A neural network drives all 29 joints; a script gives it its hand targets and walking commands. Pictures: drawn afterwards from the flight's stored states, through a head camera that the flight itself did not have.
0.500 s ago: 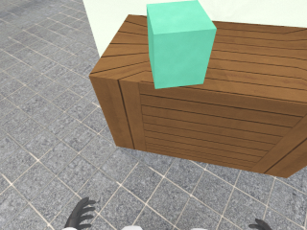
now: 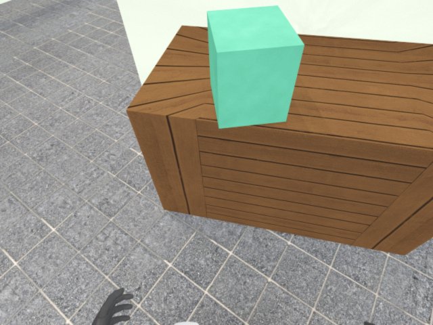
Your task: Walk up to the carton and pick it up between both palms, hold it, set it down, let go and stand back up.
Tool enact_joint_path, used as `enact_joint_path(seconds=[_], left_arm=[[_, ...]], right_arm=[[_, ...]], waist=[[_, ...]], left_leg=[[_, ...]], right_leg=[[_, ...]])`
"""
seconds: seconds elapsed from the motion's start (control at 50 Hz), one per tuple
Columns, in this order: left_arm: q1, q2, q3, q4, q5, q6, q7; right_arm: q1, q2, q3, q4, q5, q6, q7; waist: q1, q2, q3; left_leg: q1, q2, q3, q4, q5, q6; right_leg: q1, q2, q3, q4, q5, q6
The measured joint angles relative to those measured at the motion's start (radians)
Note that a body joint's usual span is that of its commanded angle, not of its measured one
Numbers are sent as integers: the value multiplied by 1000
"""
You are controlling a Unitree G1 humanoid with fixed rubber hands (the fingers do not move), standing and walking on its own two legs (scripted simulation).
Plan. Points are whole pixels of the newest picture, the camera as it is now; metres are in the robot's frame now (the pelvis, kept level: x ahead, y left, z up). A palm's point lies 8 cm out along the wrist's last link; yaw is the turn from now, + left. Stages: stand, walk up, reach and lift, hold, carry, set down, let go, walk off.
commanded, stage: stand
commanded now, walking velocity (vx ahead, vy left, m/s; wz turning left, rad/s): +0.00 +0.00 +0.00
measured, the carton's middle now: (247, 68) +0.76 -0.04 +0.04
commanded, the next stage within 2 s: walk up in 1.24 s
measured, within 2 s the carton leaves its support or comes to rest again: neither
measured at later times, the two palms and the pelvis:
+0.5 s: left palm out of the picture +0.10 +0.25 -0.11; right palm out of the picture +0.06 -0.28 -0.12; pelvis -0.01 +0.00 +0.00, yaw +0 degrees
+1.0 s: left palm out of the picture +0.07 +0.26 -0.11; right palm out of the picture +0.02 -0.28 -0.12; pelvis -0.03 +0.00 +0.00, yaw +0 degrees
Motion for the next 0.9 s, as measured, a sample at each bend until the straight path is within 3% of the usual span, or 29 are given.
enact_joint_path(seconds=[0.9], left_arm=[[0, 5, 0, 98, 0, -2, 3]], right_arm=[[0, -3, 0, 98, 4, -4, 0]], waist=[[0, -3, -1]], left_leg=[[0, 0, 0, 0, 37, 0]], right_leg=[[0, 0, 0, 0, 37, 0]])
